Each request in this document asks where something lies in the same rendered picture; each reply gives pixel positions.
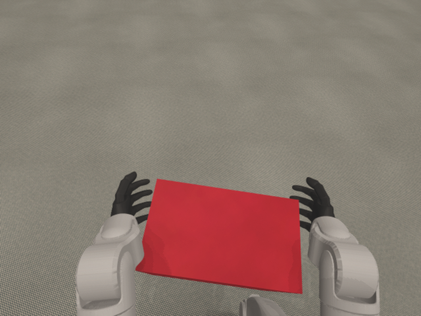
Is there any carton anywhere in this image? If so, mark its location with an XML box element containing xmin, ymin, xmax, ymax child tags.
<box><xmin>136</xmin><ymin>179</ymin><xmax>303</xmax><ymax>294</ymax></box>

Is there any robot right thigh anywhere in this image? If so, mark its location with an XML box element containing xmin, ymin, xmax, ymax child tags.
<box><xmin>239</xmin><ymin>296</ymin><xmax>287</xmax><ymax>316</ymax></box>

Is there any left robot hand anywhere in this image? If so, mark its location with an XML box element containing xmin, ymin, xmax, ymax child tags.
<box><xmin>111</xmin><ymin>171</ymin><xmax>153</xmax><ymax>224</ymax></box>

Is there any right robot hand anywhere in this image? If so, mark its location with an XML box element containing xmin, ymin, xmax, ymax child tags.
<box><xmin>289</xmin><ymin>177</ymin><xmax>335</xmax><ymax>232</ymax></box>

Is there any right robot forearm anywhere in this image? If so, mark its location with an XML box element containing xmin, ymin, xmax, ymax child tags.
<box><xmin>308</xmin><ymin>216</ymin><xmax>380</xmax><ymax>316</ymax></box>

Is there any left robot forearm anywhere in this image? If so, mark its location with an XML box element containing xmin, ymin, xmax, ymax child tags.
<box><xmin>75</xmin><ymin>213</ymin><xmax>144</xmax><ymax>316</ymax></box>

